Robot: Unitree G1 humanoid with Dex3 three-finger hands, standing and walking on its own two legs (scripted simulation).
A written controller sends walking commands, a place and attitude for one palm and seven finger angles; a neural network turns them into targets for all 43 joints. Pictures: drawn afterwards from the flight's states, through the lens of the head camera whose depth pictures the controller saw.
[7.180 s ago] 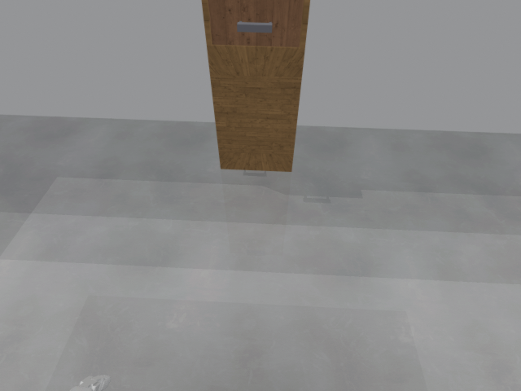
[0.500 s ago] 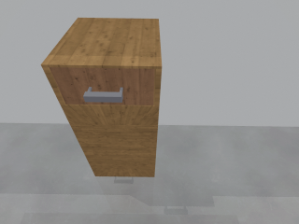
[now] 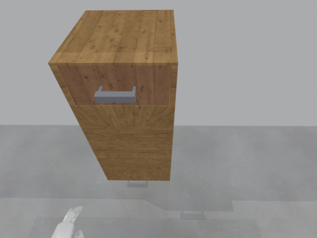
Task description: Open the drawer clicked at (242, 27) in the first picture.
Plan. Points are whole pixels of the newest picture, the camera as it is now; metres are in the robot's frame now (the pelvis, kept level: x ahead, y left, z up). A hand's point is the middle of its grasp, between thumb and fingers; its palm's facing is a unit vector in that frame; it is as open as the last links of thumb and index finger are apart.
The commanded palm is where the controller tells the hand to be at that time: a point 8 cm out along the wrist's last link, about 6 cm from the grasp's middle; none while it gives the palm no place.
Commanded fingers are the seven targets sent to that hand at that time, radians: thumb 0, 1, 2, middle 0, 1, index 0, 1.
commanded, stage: raise the hand with hooked fingers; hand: left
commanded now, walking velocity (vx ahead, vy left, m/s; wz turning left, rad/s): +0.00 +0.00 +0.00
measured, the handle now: (116, 92) +0.56 +0.19 +0.04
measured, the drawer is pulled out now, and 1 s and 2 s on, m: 0.00 0.00 0.00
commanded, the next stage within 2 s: move the hooked fingers above the handle in 1.76 s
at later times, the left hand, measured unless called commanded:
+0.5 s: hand (70, 203) +0.19 +0.23 +0.01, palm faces +0.16 -0.04 -0.99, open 9.8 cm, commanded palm +0.17 +0.22 +0.05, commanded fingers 0.00 0.13 0.57 -0.25 -0.80 -0.25 -0.80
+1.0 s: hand (59, 157) +0.27 +0.26 +0.08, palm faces +0.16 -0.09 -0.98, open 12.7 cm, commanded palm +0.24 +0.24 +0.15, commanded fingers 0.00 -0.45 0.32 -0.30 -1.17 -0.30 -1.17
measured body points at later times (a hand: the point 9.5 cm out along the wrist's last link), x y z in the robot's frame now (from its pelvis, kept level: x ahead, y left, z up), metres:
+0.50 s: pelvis -0.02 -0.04 -0.03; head +0.00 -0.06 +0.42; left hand +0.18 +0.22 +0.06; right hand +0.24 -0.24 -0.11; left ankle +0.00 +0.09 -0.73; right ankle -0.02 -0.10 -0.73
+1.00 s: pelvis +0.00 +0.00 +0.00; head +0.02 -0.03 +0.45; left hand +0.26 +0.26 +0.14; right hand +0.21 -0.23 -0.11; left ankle +0.00 +0.09 -0.73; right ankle -0.02 -0.10 -0.73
